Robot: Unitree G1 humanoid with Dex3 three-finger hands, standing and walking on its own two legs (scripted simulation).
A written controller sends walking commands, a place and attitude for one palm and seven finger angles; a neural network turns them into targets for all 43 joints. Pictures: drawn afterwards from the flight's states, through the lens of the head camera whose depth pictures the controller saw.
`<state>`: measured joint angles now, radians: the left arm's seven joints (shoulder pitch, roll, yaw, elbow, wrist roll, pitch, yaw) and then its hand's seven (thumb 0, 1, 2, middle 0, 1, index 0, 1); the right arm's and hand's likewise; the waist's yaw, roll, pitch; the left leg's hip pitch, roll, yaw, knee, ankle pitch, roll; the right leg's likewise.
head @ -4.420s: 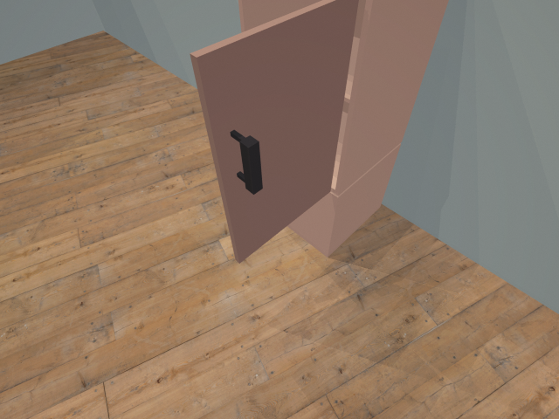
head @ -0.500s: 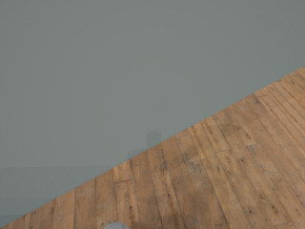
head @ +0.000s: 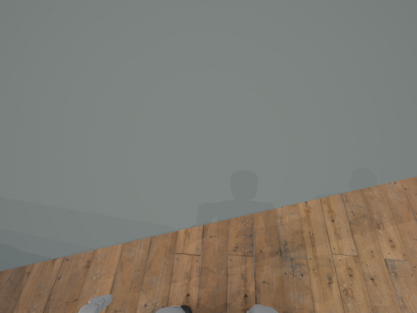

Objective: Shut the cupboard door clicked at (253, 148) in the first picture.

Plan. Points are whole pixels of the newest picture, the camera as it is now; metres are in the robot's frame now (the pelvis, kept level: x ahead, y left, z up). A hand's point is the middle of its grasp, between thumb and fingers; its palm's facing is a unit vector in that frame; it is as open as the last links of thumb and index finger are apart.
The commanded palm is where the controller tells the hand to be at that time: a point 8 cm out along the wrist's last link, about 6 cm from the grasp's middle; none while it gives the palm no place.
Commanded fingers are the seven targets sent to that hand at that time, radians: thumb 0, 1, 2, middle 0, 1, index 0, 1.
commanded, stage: turn to face it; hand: left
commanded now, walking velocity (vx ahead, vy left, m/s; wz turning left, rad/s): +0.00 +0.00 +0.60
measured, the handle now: out of the picture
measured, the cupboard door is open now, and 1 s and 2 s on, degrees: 89 89 89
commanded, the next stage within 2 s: none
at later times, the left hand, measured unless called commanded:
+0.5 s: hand out of the picture +0.01 +0.16 -0.19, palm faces +0.35 -0.90 -0.25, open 7.4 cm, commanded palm none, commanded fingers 0.00 0.90 0.90 -0.20 -0.30 -0.20 -0.30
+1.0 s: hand out of the picture +0.06 +0.10 -0.16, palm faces +0.61 -0.75 -0.23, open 7.4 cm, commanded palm none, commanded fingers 0.00 0.90 0.90 -0.20 -0.30 -0.20 -0.30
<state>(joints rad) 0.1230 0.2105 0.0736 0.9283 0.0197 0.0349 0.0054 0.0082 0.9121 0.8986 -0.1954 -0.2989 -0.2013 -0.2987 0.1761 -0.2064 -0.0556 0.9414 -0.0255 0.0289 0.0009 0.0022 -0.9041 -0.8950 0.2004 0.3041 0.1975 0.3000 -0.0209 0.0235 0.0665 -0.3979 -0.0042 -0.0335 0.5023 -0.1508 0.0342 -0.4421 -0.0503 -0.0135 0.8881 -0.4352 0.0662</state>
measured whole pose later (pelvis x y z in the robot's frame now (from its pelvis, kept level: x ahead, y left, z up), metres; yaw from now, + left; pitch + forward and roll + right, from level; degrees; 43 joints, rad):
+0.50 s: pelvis +0.05 -0.05 -0.02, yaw +21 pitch +2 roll +2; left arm 0.24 0.24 0.05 0.93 0.01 0.04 0.01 0.01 0.90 0.90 -0.20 -0.30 -0.21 -0.30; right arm 0.08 -0.25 -0.06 0.87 -0.01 0.03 0.02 0.00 -0.90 -0.90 0.20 0.30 0.19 0.30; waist 0.00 -0.05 0.13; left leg -0.34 0.00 0.08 0.63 -0.30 0.02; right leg -0.36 -0.13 -0.13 1.01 -0.56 0.07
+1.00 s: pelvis +0.11 -0.09 +0.00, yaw +40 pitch +1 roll +2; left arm 0.20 0.18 0.03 0.87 0.03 0.00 0.01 0.01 0.90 0.90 -0.20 -0.30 -0.21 -0.30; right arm 0.14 -0.24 -0.07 0.92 -0.01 0.08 0.03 0.01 -0.91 -0.90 0.20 0.30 0.19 0.30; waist -0.02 -0.02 0.11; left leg -0.41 0.02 0.08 0.88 -0.46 -0.07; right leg -0.23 -0.13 -0.22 0.53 -0.31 0.00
